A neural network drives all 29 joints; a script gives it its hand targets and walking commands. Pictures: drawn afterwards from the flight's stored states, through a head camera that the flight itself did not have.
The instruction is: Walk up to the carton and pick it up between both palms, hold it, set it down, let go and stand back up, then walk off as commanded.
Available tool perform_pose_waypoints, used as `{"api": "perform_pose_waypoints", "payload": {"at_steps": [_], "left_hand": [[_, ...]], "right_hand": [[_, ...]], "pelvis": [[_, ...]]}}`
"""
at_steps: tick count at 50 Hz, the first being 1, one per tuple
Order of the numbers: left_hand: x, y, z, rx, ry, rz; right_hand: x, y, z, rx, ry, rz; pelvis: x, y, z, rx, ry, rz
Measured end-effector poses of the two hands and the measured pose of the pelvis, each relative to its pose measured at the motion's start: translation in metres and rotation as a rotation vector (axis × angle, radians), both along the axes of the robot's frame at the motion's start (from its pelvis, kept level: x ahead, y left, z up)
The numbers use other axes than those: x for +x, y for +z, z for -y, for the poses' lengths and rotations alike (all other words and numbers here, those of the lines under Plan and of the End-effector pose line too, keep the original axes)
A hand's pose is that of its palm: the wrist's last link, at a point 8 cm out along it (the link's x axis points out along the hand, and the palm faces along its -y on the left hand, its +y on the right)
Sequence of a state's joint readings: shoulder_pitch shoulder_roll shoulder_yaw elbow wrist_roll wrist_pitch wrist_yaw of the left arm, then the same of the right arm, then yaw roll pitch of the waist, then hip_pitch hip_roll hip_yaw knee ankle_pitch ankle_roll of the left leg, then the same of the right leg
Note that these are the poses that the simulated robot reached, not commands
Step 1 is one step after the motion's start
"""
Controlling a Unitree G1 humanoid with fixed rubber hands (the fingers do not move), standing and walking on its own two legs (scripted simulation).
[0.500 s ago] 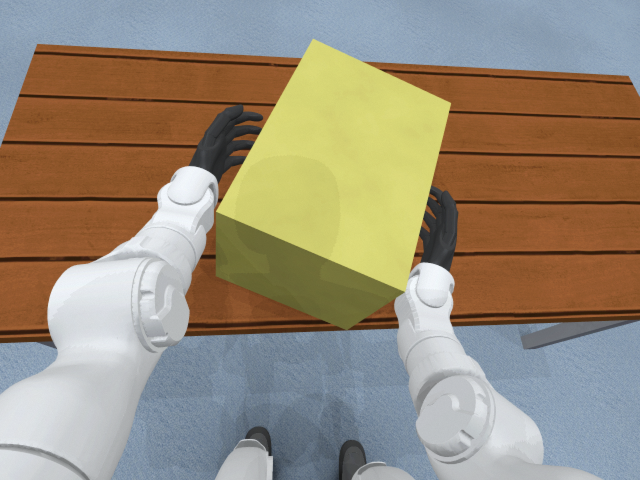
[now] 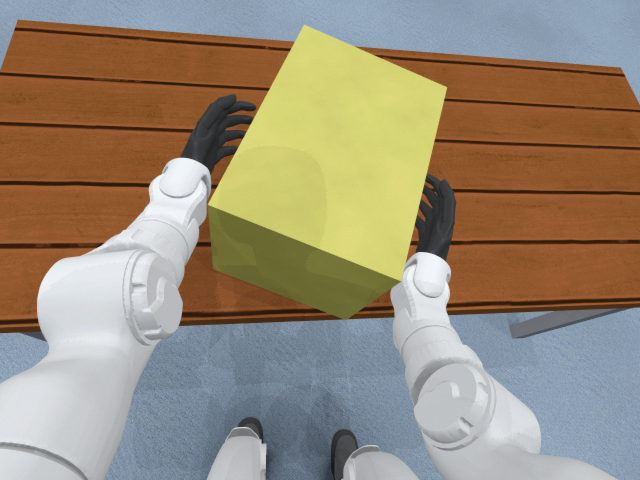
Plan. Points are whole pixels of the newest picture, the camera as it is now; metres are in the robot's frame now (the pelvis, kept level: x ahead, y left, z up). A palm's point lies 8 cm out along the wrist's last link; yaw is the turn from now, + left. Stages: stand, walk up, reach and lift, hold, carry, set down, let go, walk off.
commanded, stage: set down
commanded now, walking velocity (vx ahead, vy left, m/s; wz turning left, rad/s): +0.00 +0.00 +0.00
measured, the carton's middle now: (326, 181) +0.49 -0.01 -0.04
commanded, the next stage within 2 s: none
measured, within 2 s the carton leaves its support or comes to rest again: rests again in 0.02 s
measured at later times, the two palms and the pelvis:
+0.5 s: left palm (198, 163) +0.48 +0.16 +0.01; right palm (427, 244) +0.38 -0.13 -0.01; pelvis -0.01 +0.00 +0.00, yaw +0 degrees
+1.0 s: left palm (197, 165) +0.48 +0.16 +0.01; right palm (426, 243) +0.39 -0.13 +0.00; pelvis +0.00 +0.00 +0.00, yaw +1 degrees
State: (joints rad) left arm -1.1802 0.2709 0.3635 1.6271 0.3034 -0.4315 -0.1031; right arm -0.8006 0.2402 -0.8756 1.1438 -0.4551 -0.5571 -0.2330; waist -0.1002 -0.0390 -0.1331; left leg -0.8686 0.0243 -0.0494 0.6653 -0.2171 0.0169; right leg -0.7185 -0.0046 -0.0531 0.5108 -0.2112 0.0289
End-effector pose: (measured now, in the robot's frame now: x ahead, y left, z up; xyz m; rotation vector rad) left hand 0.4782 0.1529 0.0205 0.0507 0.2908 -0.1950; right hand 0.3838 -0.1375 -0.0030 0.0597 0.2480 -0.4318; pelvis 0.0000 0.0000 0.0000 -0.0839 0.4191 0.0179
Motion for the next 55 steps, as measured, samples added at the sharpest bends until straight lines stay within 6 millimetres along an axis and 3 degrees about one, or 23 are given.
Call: {"api": "perform_pose_waypoints", "payload": {"at_steps": [14,55], "left_hand": [[-0.002,-0.01,-0.005,0.004,0.0,0.008],[-0.003,-0.014,-0.008,0.059,-0.012,0.017]], "right_hand": [[0.0,-0.002,-0.003,-0.007,0.004,0.007],[0.002,-0.002,-0.005,-0.044,0.017,0.001]], "pelvis": [[-0.004,-0.004,-0.002,-0.005,0.007,-0.014],[0.0,-0.001,0.003,0.006,0.023,0.0]]}}
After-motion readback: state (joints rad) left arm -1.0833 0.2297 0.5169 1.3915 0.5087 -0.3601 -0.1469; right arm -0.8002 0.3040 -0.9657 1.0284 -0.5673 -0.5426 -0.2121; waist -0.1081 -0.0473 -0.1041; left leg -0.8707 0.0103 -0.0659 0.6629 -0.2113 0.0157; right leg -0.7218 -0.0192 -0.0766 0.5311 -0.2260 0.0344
